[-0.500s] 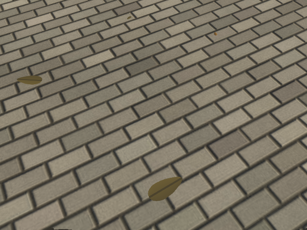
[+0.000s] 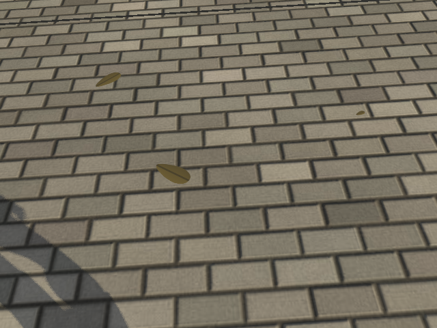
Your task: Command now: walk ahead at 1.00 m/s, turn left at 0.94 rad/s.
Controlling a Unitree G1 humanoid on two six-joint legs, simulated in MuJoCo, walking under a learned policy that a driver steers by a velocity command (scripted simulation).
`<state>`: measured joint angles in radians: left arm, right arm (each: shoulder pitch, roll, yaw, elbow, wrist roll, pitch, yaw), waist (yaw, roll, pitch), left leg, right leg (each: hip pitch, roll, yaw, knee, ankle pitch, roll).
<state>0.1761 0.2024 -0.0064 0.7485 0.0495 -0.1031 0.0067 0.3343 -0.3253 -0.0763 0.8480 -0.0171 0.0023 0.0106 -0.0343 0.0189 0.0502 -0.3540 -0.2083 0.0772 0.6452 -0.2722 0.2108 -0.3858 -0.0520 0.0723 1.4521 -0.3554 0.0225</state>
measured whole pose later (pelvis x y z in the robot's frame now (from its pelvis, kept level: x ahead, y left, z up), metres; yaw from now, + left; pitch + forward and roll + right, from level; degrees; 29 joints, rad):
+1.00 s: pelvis +0.83 +0.20 +0.02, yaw +34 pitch +0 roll +2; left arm 0.22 0.27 0.03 0.78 0.01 -0.01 -0.04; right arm 0.43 -0.29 -0.05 0.88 -0.02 -0.11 0.01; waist -0.02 -0.03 0.03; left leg 0.05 -0.12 0.18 0.27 -0.32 0.11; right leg -0.76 -0.13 0.03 1.09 -0.08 -0.06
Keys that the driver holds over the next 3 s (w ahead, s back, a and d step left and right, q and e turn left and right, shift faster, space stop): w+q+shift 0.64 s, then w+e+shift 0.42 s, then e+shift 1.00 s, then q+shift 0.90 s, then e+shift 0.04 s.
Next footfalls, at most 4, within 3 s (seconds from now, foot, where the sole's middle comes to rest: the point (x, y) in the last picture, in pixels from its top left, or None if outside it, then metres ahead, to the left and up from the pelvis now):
0.28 right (295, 322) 0.50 -0.18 -0.75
0.74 left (170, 249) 0.76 0.20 -0.75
1.18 right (138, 154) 1.19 0.35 -0.75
1.64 left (95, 132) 1.33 0.54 -0.75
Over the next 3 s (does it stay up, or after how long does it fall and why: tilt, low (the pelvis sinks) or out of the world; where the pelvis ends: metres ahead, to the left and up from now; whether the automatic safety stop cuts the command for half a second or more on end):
stays up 1.20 0.45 0.03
